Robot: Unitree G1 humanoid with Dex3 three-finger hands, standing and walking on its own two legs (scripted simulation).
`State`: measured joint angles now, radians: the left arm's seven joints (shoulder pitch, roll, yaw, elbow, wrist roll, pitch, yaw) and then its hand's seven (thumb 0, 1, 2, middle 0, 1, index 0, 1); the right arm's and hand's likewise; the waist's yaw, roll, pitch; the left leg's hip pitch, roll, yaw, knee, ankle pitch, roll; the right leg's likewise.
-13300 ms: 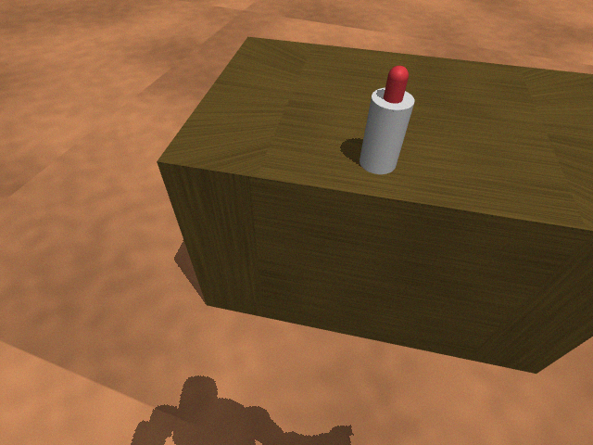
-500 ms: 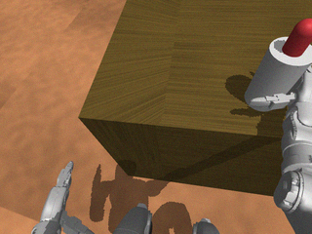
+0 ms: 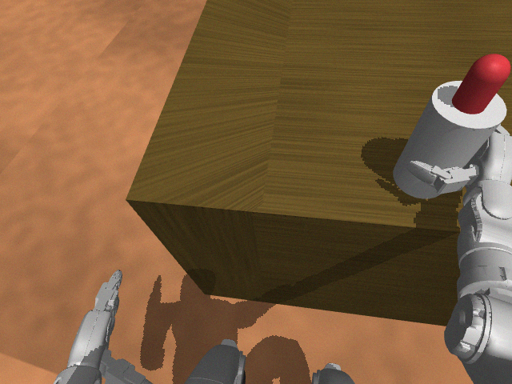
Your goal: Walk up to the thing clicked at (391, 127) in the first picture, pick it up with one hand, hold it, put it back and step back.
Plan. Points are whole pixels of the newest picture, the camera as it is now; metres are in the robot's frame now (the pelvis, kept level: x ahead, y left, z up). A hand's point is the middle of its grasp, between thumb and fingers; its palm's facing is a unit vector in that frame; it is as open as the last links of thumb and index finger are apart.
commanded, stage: settle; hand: right
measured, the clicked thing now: (450, 130) +0.48 -0.21 +0.11
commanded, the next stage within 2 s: lift in 0.62 s
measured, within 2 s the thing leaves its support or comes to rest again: leaves its support in 0.26 s
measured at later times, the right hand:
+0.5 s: hand (448, 151) +0.46 -0.21 +0.09, palm faces +0.19 +0.98 -0.02, open 11.7 cm
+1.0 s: hand (457, 140) +0.44 -0.20 +0.13, palm faces +0.20 +0.98 -0.03, open 11.8 cm
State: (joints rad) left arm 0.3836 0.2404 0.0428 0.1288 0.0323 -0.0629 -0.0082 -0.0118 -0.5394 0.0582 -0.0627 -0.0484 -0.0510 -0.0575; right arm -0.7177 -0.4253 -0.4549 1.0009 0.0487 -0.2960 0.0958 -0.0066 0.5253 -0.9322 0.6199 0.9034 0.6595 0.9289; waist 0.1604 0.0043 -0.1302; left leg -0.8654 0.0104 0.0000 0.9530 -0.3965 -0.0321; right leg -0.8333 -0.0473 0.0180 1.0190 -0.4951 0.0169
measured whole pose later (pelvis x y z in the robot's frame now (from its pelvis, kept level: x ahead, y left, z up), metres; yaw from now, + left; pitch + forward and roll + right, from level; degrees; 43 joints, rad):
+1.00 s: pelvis +0.00 +0.00 +0.03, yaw +0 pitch +10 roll +1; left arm 0.34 0.24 0.04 0.32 0.01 -0.14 0.06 -0.01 -0.54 0.06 -0.06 -0.05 -0.04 -0.06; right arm -0.64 -0.34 -0.34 0.83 0.08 -0.15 0.02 -0.01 0.61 -1.05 0.58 1.01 0.62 1.04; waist 0.10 0.00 -0.08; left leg -0.61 0.01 -0.01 0.75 -0.31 -0.03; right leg -0.57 -0.04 0.00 0.81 -0.40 0.01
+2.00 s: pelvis -0.01 +0.01 +0.05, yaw -2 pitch -2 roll +0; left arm 0.28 0.22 0.07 0.52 -0.02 -0.19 0.13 -0.01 -0.53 0.05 -0.05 -0.04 -0.04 -0.05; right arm -0.32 -0.26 -0.22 0.02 0.19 0.42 -0.02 -0.01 0.61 -1.05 0.59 1.01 0.62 1.03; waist 0.00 -0.06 -0.04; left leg -0.32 0.03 0.01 0.62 -0.27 -0.02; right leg -0.27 -0.02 0.02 0.62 -0.32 0.03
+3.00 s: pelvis -0.01 +0.01 +0.05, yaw -2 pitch -3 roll +0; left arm 0.25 0.24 0.09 0.60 -0.02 -0.27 0.12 -0.01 -0.53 0.05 -0.06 -0.05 -0.05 -0.05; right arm -0.29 -0.27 -0.26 -0.19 0.23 0.64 0.01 -0.01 0.61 -1.05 0.58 1.01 0.62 1.03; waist -0.01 -0.08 -0.06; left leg -0.30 0.04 0.02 0.61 -0.27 -0.02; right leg -0.26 -0.02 0.03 0.62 -0.32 0.03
